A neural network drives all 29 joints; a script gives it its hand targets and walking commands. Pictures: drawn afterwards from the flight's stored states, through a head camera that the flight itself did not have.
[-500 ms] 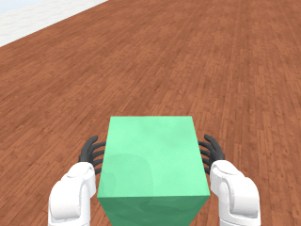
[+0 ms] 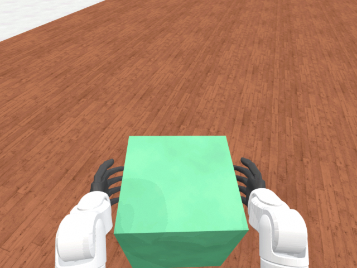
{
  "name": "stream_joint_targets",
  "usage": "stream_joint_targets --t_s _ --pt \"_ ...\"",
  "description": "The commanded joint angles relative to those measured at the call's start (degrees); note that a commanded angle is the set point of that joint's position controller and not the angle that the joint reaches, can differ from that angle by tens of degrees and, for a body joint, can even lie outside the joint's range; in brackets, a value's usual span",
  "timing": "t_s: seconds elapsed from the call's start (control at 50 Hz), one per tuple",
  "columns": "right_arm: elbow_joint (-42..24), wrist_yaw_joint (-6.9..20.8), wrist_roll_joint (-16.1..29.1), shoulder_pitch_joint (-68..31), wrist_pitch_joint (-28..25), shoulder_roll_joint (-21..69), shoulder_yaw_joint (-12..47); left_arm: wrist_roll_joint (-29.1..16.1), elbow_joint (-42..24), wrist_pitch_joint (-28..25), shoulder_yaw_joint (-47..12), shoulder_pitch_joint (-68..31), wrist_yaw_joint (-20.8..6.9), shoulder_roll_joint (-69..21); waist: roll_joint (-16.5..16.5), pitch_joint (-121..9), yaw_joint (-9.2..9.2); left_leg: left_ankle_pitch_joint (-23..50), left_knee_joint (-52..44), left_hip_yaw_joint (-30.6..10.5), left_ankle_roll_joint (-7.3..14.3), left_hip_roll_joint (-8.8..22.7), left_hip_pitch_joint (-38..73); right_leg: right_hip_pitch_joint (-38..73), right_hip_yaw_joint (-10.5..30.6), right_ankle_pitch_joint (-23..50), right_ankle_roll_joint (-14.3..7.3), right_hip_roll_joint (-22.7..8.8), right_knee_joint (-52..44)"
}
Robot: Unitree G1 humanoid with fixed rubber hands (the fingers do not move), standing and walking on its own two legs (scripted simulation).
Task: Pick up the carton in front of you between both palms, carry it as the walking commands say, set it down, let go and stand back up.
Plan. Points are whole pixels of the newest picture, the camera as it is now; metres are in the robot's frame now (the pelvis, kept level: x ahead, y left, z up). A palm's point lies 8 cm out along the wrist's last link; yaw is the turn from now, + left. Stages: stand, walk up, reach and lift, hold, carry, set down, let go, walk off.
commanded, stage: carry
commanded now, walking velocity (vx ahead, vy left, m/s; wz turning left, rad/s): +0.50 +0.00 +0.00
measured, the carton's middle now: (177, 205) +0.29 +0.00 +0.01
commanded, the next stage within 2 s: none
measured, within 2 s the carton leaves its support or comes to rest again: neither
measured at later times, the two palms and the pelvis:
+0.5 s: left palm (130, 96) +0.60 +0.14 +0.10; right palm (227, 99) +0.60 -0.16 +0.09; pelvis +0.34 -0.02 +0.00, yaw +2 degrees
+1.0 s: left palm (131, 48) +0.95 +0.18 +0.09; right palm (203, 49) +0.95 -0.12 +0.10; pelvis +0.68 +0.02 +0.00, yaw +0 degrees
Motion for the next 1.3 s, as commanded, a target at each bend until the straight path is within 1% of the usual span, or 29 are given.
stream_joint_targets --t_s 0.0,0.06,0.08,0.1,0.12,0.14,0.18,0.2,0.24,0.3,0.38,0.5,0.54,0.58,0.6,0.62,0.64,0.7,0.74,0.8,0.9,1.0,1.04,1.08,1.1,1.12,1.14,1.2,1.28 --pt "-0.9 14.7 21.7 -22.6 1.5 47.5 38.1 -23.3 -0.9 1.1 -40.3 -24.6 -13.7 -49.0 9.3 -3.1 -0.79 31.6 -0.6 -3.2 4.7 12.1 5.2 2.0 -3.2 2.8 -1.4 2.0 -5.4" --pt "-0.5 14.6 21.7 -23.9 2.1 47.1 38.2 -23.4 0.5 1.5 -39.4 -24.6 -14.1 -48.7 9.3 -8.0 0.76 45.1 15.5 2.0 1.8 9.8 2.8 20.5 -8.2 -1.1 -2.1 7.1 -9.2" --pt "-0.4 14.6 21.7 -24.6 2.1 46.9 38.4 -23.4 1.4 1.5 -38.8 -24.3 -14.3 -48.8 6.0 -12.0 1.86 38.9 27.0 2.2 0.6 7.8 -5.2 33.4 -5.8 -5.2 -2.2 5.3 -8.7" --pt "-1.0 14.5 22.0 -25.9 2.5 47.7 39.1 -22.9 2.3 1.3 -37.9 -24.6 -14.6 -48.0 -6.0 -18.4 2.36 22.0 45.0 -0.1 -2.0 4.0 -22.1 49.0 18.7 -14.0 -8.2 -11.2 -11.0" --pt "-1.6 14.6 21.9 -26.4 2.4 47.5 39.4 -23.1 4.6 0.8 -38.2 -23.3 -14.9 -49.9 -19.2 -21.1 2.28 -7.8 58.9 -4.8 -2.9 -3.7 -35.3 54.3 39.9 -10.6 -14.1 -19.5 -21.1" --pt "-0.1 14.6 22.1 -27.4 1.8 49.9 39.9 -23.9 3.7 0.4 -38.5 -24.2 -15.1 -51.7 -13.7 -19.2 1.92 -8.5 66.3 -11.3 -1.2 -0.3 -39.3 52.8 34.3 -1.8 -14.0 -19.1 -20.4" --pt "0.3 14.9 22.7 -27.9 0.2 54.0 40.8 -24.5 2.8 -1.0 -39.5 -25.9 -15.4 -55.7 -3.6 -17.3 1.34 -3.5 63.2 -13.3 0.7 4.6 -39.4 44.9 22.2 9.6 -10.3 -15.6 -17.8" --pt "0.2 14.8 22.9 -27.8 -0.5 55.5 41.2 -24.8 2.2 -1.5 -39.9 -26.7 -15.5 -56.8 -2.1 -16.9 0.97 -0.5 58.0 -13.5 0.6 6.1 -37.4 41.3 18.3 7.2 -8.1 -14.2 -19.1" --pt "0.5 14.5 22.3 -26.0 -1.7 57.2 41.6 -25.2 1.4 -2.4 -40.3 -26.2 -15.8 -57.7 -5.0 -16.7 0.85 2.8 52.0 -10.8 0.1 5.6 -34.9 38.5 12.9 1.7 -6.5 -12.3 -21.8" --pt "0.6 13.7 21.1 -23.0 -3.0 57.4 42.2 -25.1 1.3 -3.1 -40.4 -23.2 -16.4 -56.6 -7.1 -14.1 1.01 5.8 42.2 -7.8 -1.5 5.3 -36.9 38.3 8.4 -1.1 -7.4 -11.1 -25.0" --pt "-1.8 13.2 21.1 -22.8 -2.8 55.0 42.7 -25.0 -0.6 -3.0 -40.2 -22.2 -16.4 -53.4 -7.3 -9.5 1.19 11.7 29.3 -4.5 -2.5 4.7 -39.1 40.0 3.9 3.6 -7.4 -8.8 -25.6" --pt "-4.0 13.3 22.2 -23.4 0.5 48.7 41.4 -23.4 -1.6 -0.4 -38.6 -21.5 -14.9 -47.7 -8.3 -3.8 1.42 16.9 17.9 -1.4 -0.1 3.0 -35.6 42.4 0.6 11.1 -6.0 -8.5 -24.0" --pt "-3.3 13.5 22.2 -23.6 1.5 47.3 40.4 -23.0 -1.1 0.5 -38.4 -22.1 -14.6 -46.5 -8.8 -4.6 1.10 15.0 15.9 0.3 0.9 1.6 -29.2 42.6 -1.0 18.6 -4.6 -8.3 -19.0" --pt "-1.4 13.7 22.0 -22.8 2.1 46.5 39.1 -23.1 -1.4 1.4 -38.7 -23.7 -14.4 -45.7 -4.7 -10.6 -0.79 10.0 13.9 4.0 0.9 -2.2 -8.7 34.9 -5.4 21.8 -1.8 -4.4 -1.3" --pt "-0.9 13.9 21.6 -22.6 2.3 45.9 38.3 -23.3 -1.5 1.8 -38.8 -24.9 -14.4 -45.1 3.2 -14.1 -1.77 0.8 9.9 -11.3 2.6 8.2 2.4 23.9 -4.6 8.2 0.3 -2.0 12.5" --pt "0.9 14.2 21.3 -23.3 1.8 46.5 37.6 -23.8 -3.3 2.2 -39.8 -26.5 -14.3 -46.2 19.6 -18.9 -1.38 -2.9 3.9 -37.0 10.7 22.3 15.3 6.2 -1.9 -14.3 2.6 5.2 30.3" --pt "1.6 14.4 22.0 -22.2 1.7 48.7 37.9 -23.7 -1.9 2.1 -39.8 -27.1 -14.4 -46.7 18.3 -17.2 -1.14 9.0 0.2 -40.4 11.7 23.0 14.0 -1.0 5.1 -24.9 1.2 5.5 38.6" --pt "-0.6 14.7 23.1 -26.0 0.4 53.8 39.1 -24.4 -0.7 0.2 -41.0 -28.4 -14.7 -53.0 3.7 -16.3 -0.82 24.5 4.1 -22.7 7.5 18.9 5.7 -1.2 9.1 -17.4 -1.7 -1.4 36.2" --pt "-1.7 14.9 23.6 -26.7 -0.4 55.2 39.9 -24.2 -0.7 -0.8 -41.3 -27.6 -14.5 -55.0 5.8 -16.6 -0.49 19.1 1.4 -17.4 5.5 17.0 2.6 1.4 7.6 -13.0 -1.3 -1.8 30.3" --pt "-2.7 15.4 24.0 -25.2 -0.8 54.4 40.1 -23.2 -1.1 -1.8 -41.5 -25.2 -13.7 -55.2 7.6 -14.3 -0.48 17.1 -1.4 -12.7 6.3 15.6 2.4 -0.8 5.0 -9.9 -0.1 -1.3 21.9" --pt "-3.6 15.4 23.5 -23.3 0.1 50.3 39.3 -22.6 -2.4 -0.9 -41.2 -23.9 -12.9 -52.3 8.0 -8.7 -0.66 22.4 -2.2 -7.0 6.5 12.9 4.1 -2.8 0.9 -3.1 1.0 -0.2 5.9" --pt "-1.1 14.9 21.6 -22.0 1.4 48.1 38.2 -23.1 -1.1 0.9 -40.5 -24.0 -13.7 -49.6 9.4 -3.1 -0.81 30.6 -1.1 -3.6 4.8 12.1 4.8 2.0 -3.0 2.2 -1.0 2.2 -5.2" --pt "-0.6 14.8 21.5 -22.7 1.6 48.0 38.2 -23.4 -0.4 1.2 -40.1 -24.3 -14.0 -49.4 10.5 -4.6 -0.28 39.2 4.5 -1.6 3.4 11.9 5.5 9.1 -4.4 1.4 -1.9 3.7 -7.1" --pt "-0.4 14.7 21.6 -23.4 1.7 48.1 38.6 -23.3 1.2 1.1 -39.4 -23.5 -14.4 -49.7 7.3 -10.5 1.35 42.0 22.0 2.6 0.9 8.3 -1.3 28.7 -8.0 -3.7 -2.1 7.3 -9.2" --pt "-0.2 14.8 21.5 -24.1 1.7 47.8 38.8 -23.3 1.6 1.1 -38.9 -23.3 -14.6 -49.6 1.1 -14.5 2.61 27.6 36.3 1.1 -0.4 6.9 -11.7 40.1 4.6 -11.4 -2.5 -2.3 -10.8" --pt "-1.7 14.6 21.7 -25.0 1.9 48.9 40.0 -22.8 4.0 0.3 -38.4 -23.3 -15.1 -49.9 -17.4 -20.6 2.10 3.6 54.8 -2.5 -3.1 -0.7 -31.1 54.4 33.5 -18.7 -11.9 -18.4 -17.4" --pt "-1.1 14.8 21.7 -26.0 1.4 49.4 40.1 -23.7 4.5 -0.2 -38.9 -22.2 -15.3 -52.3 -16.2 -18.8 1.89 -8.2 63.1 -10.0 -1.9 -1.6 -37.1 51.6 38.4 -8.5 -12.9 -18.7 -22.9" --pt "-0.2 15.0 22.8 -26.6 -1.0 55.6 41.5 -24.7 2.0 -2.1 -40.2 -25.6 -15.6 -57.3 -1.9 -16.4 1.08 -1.5 60.2 -13.2 0.6 5.7 -37.3 42.4 18.8 12.8 -9.1 -15.2 -18.7" --pt "0.7 14.2 21.6 -21.8 -3.4 58.2 42.4 -25.1 0.9 -3.7 -40.8 -22.6 -16.2 -57.8 -6.1 -15.6 0.78 1.5 44.1 -7.9 -1.0 3.8 -32.8 39.0 6.0 22.2 -6.4 -11.0 -19.6"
